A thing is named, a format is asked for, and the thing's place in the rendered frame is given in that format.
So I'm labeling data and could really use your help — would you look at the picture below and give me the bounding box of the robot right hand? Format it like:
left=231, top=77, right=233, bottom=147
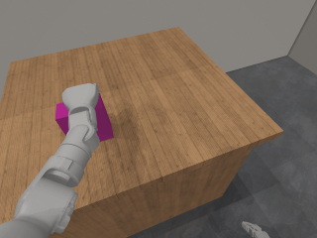
left=241, top=221, right=270, bottom=238

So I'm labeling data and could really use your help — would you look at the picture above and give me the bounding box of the robot left hand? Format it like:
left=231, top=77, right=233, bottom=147
left=61, top=83, right=101, bottom=132

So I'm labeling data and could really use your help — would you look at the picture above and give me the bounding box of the robot left upper arm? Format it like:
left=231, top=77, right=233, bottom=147
left=0, top=178, right=78, bottom=238

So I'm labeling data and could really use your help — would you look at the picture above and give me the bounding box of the robot left forearm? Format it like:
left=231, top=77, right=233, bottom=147
left=14, top=104, right=100, bottom=218

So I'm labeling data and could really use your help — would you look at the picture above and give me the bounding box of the sponge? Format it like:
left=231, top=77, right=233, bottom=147
left=54, top=93, right=114, bottom=142

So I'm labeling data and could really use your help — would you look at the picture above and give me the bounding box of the table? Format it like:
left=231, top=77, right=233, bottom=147
left=0, top=27, right=283, bottom=238

